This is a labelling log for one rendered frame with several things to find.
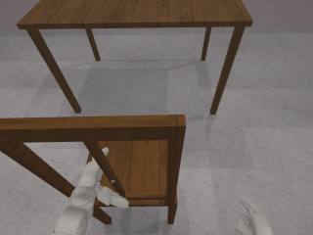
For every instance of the chair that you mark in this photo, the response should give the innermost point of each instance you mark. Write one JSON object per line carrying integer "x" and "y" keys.
{"x": 143, "y": 160}

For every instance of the left robot hand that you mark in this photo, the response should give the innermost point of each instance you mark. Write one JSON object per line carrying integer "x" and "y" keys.
{"x": 91, "y": 176}

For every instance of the table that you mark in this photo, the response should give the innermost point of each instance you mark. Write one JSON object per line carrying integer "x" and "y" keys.
{"x": 87, "y": 14}

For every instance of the left robot forearm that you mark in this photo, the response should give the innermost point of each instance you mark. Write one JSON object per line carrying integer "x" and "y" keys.
{"x": 79, "y": 210}

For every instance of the right robot hand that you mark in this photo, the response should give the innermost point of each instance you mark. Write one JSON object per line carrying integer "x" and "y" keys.
{"x": 258, "y": 224}

